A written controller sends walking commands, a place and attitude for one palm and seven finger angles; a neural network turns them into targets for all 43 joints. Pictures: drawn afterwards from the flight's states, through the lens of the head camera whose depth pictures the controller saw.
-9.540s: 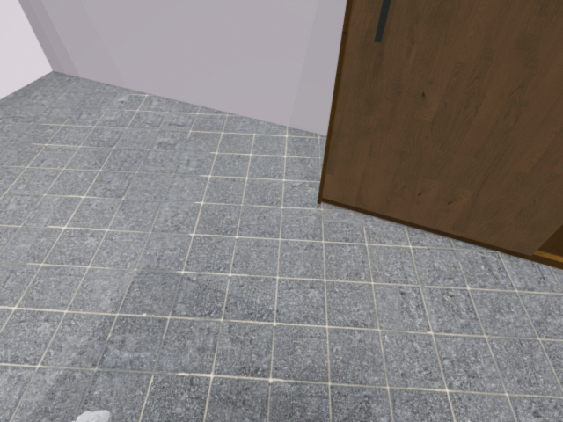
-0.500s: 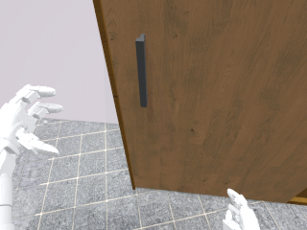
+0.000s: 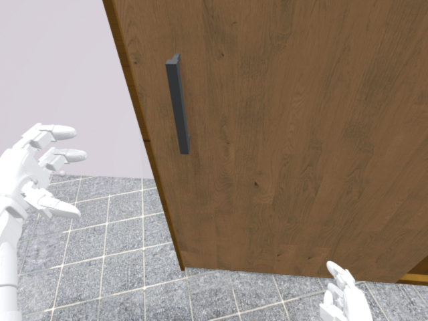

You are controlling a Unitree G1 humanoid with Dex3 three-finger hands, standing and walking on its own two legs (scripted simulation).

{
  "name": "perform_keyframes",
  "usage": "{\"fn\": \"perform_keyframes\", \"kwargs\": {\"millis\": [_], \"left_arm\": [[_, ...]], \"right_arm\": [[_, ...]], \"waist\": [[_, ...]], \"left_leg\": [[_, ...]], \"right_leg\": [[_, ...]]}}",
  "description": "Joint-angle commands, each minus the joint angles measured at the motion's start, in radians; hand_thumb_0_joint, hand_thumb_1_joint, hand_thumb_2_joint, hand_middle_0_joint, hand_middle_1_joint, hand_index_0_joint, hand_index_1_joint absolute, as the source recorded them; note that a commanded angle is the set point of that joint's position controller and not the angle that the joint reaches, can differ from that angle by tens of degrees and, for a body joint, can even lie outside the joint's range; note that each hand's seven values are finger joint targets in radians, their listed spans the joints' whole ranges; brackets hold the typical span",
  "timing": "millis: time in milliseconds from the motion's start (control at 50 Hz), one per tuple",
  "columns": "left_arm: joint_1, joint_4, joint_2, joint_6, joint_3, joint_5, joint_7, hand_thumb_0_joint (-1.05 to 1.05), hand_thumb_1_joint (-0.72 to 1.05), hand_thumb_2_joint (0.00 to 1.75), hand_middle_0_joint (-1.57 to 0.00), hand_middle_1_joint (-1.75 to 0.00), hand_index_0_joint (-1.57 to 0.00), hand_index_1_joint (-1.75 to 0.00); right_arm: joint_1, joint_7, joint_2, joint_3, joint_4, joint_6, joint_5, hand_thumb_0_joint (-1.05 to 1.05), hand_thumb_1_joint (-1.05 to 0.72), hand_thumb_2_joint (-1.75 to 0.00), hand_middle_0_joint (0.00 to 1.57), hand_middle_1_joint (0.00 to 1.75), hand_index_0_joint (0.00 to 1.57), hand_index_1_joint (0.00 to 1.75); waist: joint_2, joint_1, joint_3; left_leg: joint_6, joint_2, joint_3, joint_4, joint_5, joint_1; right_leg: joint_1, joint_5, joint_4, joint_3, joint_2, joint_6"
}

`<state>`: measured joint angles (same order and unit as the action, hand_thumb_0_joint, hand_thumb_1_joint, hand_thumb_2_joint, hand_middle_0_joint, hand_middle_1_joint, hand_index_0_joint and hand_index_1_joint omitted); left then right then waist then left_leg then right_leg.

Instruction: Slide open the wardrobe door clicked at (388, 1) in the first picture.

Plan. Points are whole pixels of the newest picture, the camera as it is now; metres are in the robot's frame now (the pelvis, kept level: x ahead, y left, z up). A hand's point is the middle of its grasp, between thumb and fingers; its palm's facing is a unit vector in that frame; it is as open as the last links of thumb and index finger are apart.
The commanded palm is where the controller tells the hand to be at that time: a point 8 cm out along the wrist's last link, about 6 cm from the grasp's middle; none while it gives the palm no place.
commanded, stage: raise the hand with hooked fingers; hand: left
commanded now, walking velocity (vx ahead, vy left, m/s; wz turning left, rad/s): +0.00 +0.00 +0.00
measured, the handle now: (181, 107) +0.50 +0.13 +0.17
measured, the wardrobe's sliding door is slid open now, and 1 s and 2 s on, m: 0.00 0.00 0.00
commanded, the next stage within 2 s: move the hooked fingers beside the handle in 0.02 s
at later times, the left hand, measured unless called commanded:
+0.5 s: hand (85, 161) +0.31 +0.26 +0.18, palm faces +0.05 -1.00 -0.04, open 14.0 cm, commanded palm +0.28 +0.30 +0.18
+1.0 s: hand (115, 144) +0.36 +0.23 +0.17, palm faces +0.02 -1.00 -0.02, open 14.0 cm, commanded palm +0.34 +0.27 +0.17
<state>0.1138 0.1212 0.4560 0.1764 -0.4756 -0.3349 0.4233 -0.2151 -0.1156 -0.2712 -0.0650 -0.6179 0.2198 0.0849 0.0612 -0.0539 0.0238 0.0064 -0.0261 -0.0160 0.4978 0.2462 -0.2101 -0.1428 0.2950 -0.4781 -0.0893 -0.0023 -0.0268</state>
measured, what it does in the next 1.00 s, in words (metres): stands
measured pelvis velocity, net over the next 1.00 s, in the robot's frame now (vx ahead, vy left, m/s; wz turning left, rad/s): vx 0.00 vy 0.02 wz -0.01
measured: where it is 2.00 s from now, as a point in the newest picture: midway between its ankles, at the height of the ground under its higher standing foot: outside the picture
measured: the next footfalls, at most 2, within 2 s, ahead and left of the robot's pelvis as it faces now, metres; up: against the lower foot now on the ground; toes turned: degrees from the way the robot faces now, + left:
none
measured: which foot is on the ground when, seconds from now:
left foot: down 0.00-1.00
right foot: down 0.00-1.00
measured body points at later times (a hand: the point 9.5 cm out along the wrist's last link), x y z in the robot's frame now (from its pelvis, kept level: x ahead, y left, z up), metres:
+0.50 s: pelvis +0.00 +0.01 +0.00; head -0.02 -0.02 +0.45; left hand +0.30 +0.31 +0.18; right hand +0.18 -0.23 -0.08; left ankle +0.01 +0.13 -0.74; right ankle -0.02 -0.10 -0.74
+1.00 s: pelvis +0.00 +0.02 +0.00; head -0.01 +0.00 +0.45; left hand +0.36 +0.28 +0.18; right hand +0.17 -0.22 -0.09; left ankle +0.01 +0.13 -0.74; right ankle -0.02 -0.10 -0.74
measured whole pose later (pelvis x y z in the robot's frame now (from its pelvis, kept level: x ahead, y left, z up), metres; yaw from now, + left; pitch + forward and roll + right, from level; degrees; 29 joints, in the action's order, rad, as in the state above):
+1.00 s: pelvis +0.00 +0.02 +0.00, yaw +0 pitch -1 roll +0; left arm 0.41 0.33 0.36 0.17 -0.29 -0.24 0.25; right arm -0.22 -0.12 -0.25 -0.07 -0.65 0.15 0.08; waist 0.04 -0.02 0.01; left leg -0.02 0.00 -0.03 0.49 0.24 -0.24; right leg -0.17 0.28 -0.47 -0.07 0.02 -0.01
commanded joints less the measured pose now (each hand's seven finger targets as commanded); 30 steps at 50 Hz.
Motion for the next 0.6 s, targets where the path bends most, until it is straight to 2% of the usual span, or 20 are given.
{"fn": "perform_keyframes", "kwargs": {"millis": [0,20,40,100,140,200,220,260,280,300,320,360,420,440,480,500,520,560,580], "left_arm": [[0.285,-0.199,0.295,-0.067,-0.095,-0.029,0.003,0.00,-0.50,0.30,-0.30,-1.20,-0.30,-1.20],[0.283,-0.185,0.291,-0.065,-0.094,-0.028,0.000,0.00,-0.50,0.30,-0.30,-1.20,-0.30,-1.20],[0.269,-0.182,0.301,-0.066,-0.098,-0.031,0.000,0.00,-0.50,0.30,-0.30,-1.20,-0.30,-1.20],[0.290,-0.185,0.296,-0.064,-0.093,-0.027,0.000,0.00,-0.50,0.30,-0.30,-1.20,-0.30,-1.20],[0.321,-0.203,0.293,-0.074,-0.083,-0.030,-0.005,0.00,-0.50,0.30,-0.30,-1.20,-0.30,-1.20],[0.363,-0.189,0.259,-0.081,-0.050,-0.023,-0.012,0.00,-0.50,0.30,-0.30,-1.20,-0.30,-1.20],[0.359,-0.173,0.254,-0.078,-0.042,-0.017,-0.016,0.00,-0.50,0.30,-0.30,-1.20,-0.30,-1.20],[0.407,-0.141,0.250,-0.076,-0.020,-0.011,-0.022,0.00,-0.50,0.30,-0.30,-1.20,-0.30,-1.20],[0.409,-0.113,0.270,-0.074,-0.039,-0.007,-0.027,0.00,-0.50,0.30,-0.30,-1.20,-0.30,-1.20],[0.415,-0.128,0.269,-0.076,-0.037,-0.001,-0.032,0.00,-0.50,0.30,-0.30,-1.20,-0.30,-1.20],[0.431,-0.143,0.242,-0.077,-0.010,0.002,-0.034,0.00,-0.50,0.30,-0.30,-1.20,-0.30,-1.20],[0.437,-0.140,0.256,-0.079,-0.024,0.005,-0.046,0.00,-0.50,0.30,-0.30,-1.20,-0.30,-1.20],[0.451,-0.108,0.239,-0.082,-0.014,0.009,-0.057,0.00,-0.50,0.30,-0.30,-1.20,-0.30,-1.20],[0.431,-0.091,0.273,-0.080,-0.045,0.008,-0.064,0.00,-0.50,0.30,-0.30,-1.20,-0.30,-1.20],[0.487,-0.102,0.229,-0.075,0.006,0.020,-0.069,0.00,-0.50,0.30,-0.30,-1.20,-0.30,-1.20],[0.495,-0.110,0.225,-0.076,0.008,0.024,-0.076,0.00,-0.50,0.30,-0.30,-1.20,-0.30,-1.20],[0.481,-0.113,0.211,-0.074,0.014,0.026,-0.082,0.00,-0.50,0.30,-0.30,-1.20,-0.30,-1.20],[0.465,-0.125,0.215,-0.075,0.005,0.025,-0.090,0.00,-0.50,0.30,-0.30,-1.20,-0.30,-1.20],[0.471,-0.124,0.216,-0.074,0.004,0.028,-0.095,0.00,-0.50,0.30,-0.30,-1.20,-0.30,-1.20]], "right_arm": [[0.139,-0.007,-0.102,0.037,0.169,0.064,0.006,0.00,-0.90,-0.90,0.20,0.30,0.20,0.30],[0.139,-0.009,-0.102,0.037,0.169,0.063,0.007,0.00,-0.90,-0.90,0.20,0.30,0.20,0.30],[0.136,-0.007,-0.103,0.037,0.167,0.060,0.005,0.00,-0.90,-0.90,0.20,0.30,0.20,0.30],[0.142,-0.009,-0.100,0.036,0.172,0.061,0.008,0.00,-0.90,-0.90,0.20,0.30,0.20,0.30],[0.142,-0.009,-0.100,0.036,0.168,0.062,0.006,0.00,-0.90,-0.90,0.20,0.30,0.20,0.30],[0.136,-0.014,-0.098,0.038,0.164,0.064,0.009,0.00,-0.90,-0.90,0.20,0.30,0.20,0.30],[0.137,-0.014,-0.099,0.037,0.163,0.065,0.010,0.00,-0.90,-0.90,0.20,0.30,0.20,0.30],[0.129,-0.017,-0.102,0.036,0.153,0.061,0.009,0.00,-0.90,-0.90,0.20,0.30,0.20,0.30],[0.124,-0.018,-0.106,0.039,0.148,0.059,0.009,0.00,-0.90,-0.90,0.20,0.30,0.20,0.30],[0.129,-0.019,-0.106,0.039,0.152,0.059,0.008,0.00,-0.90,-0.90,0.20,0.30,0.20,0.30],[0.137,-0.018,-0.098,0.036,0.158,0.059,0.008,0.00,-0.90,-0.90,0.20,0.30,0.20,0.30],[0.133,-0.015,-0.099,0.036,0.157,0.054,0.007,0.00,-0.90,-0.90,0.20,0.30,0.20,0.30],[0.132,-0.014,-0.098,0.036,0.156,0.052,0.006,0.00,-0.90,-0.90,0.20,0.30,0.20,0.30],[0.126,-0.011,-0.102,0.038,0.152,0.047,0.004,0.00,-0.90,-0.90,0.20,0.30,0.20,0.30],[0.131,-0.010,-0.098,0.036,0.157,0.042,0.008,0.00,-0.90,-0.90,0.20,0.30,0.20,0.30],[0.126,-0.009,-0.098,0.039,0.159,0.042,0.007,0.00,-0.90,-0.90,0.20,0.30,0.20,0.30],[0.127,-0.009,-0.096,0.038,0.162,0.041,0.006,0.00,-0.90,-0.90,0.20,0.30,0.20,0.30],[0.123,-0.004,-0.098,0.040,0.164,0.037,0.003,0.00,-0.90,-0.90,0.20,0.30,0.20,0.30],[0.122,-0.003,-0.099,0.042,0.160,0.033,0.004,0.00,-0.90,-0.90,0.20,0.30,0.20,0.30]], "waist": [[0.013,0.002,0.165],[0.001,0.004,0.156],[-0.037,-0.001,0.145],[0.005,0.003,0.154],[-0.008,0.007,0.158],[-0.008,0.019,0.173],[0.021,0.016,0.163],[-0.023,0.028,0.142],[-0.035,0.025,0.145],[-0.010,0.019,0.167],[0.026,0.021,0.173],[-0.012,0.016,0.194],[-0.007,0.016,0.183],[-0.043,0.006,0.183],[0.012,0.019,0.176],[0.024,0.019,0.199],[0.027,0.017,0.204],[-0.019,0.012,0.227],[-0.008,0.013,0.223]], "left_leg": [[-0.047,0.038,0.024,-0.035,-0.181,0.118],[-0.046,0.038,0.023,-0.034,-0.172,0.113],[-0.049,0.036,0.025,-0.032,-0.180,0.105],[-0.048,0.039,0.023,-0.036,-0.164,0.112],[-0.049,0.037,0.021,-0.027,-0.177,0.117],[-0.049,0.039,0.025,-0.031,-0.173,0.131],[-0.047,0.039,0.026,-0.034,-0.155,0.124],[-0.051,0.036,0.031,-0.039,-0.142,0.118],[-0.050,0.037,0.032,-0.039,-0.137,0.108],[-0.049,0.038,0.031,-0.039,-0.149,0.116],[-0.049,0.039,0.028,-0.039,-0.149,0.129],[-0.049,0.036,0.030,-0.040,-0.175,0.127],[-0.047,0.035,0.031,-0.045,-0.165,0.124],[-0.047,0.032,0.031,-0.044,-0.174,0.111],[-0.045,0.033,0.028,-0.049,-0.173,0.121],[-0.043,0.033,0.030,-0.050,-0.177,0.133],[-0.043,0.031,0.033,-0.051,-0.186,0.138],[-0.045,0.029,0.031,-0.049,-0.218,0.138],[-0.044,0.028,0.028,-0.048,-0.222,0.141]], "right_leg": [[-0.057,-0.287,0.075,0.050,0.009,0.026],[-0.063,-0.275,0.076,0.048,0.008,0.026],[-0.054,-0.286,0.078,0.053,0.009,0.029],[-0.068,-0.263,0.078,0.054,0.008,0.028],[-0.058,-0.286,0.077,0.061,0.011,0.030],[-0.074,-0.277,0.071,0.048,0.007,0.028],[-0.084,-0.249,0.074,0.049,0.007,0.025],[-0.097,-0.234,0.082,0.049,0.006,0.025],[-0.092,-0.227,0.082,0.051,0.007,0.026],[-0.081,-0.235,0.075,0.050,0.010,0.023],[-0.088,-0.234,0.075,0.050,0.011,0.021],[-0.062,-0.262,0.069,0.047,0.009,0.019],[-0.075,-0.250,0.069,0.044,0.008,0.017],[-0.056,-0.259,0.071,0.046,0.008,0.018],[-0.077,-0.255,0.067,0.042,0.008,0.014],[-0.072,-0.250,0.063,0.039,0.006,0.012],[-0.071,-0.254,0.061,0.037,0.006,0.010],[-0.046,-0.293,0.056,0.036,0.005,0.011],[-0.051,-0.298,0.056,0.037,0.004,0.011]]}}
